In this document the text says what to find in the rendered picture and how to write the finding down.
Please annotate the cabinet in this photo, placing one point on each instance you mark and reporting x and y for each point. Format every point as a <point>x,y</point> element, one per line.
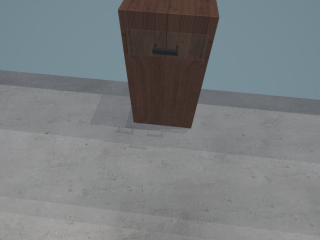
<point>165,91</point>

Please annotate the handle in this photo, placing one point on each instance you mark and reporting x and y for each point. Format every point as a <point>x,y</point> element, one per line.
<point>163,51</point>

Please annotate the drawer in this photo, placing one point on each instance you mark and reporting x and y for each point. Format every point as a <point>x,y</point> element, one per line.
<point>190,46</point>

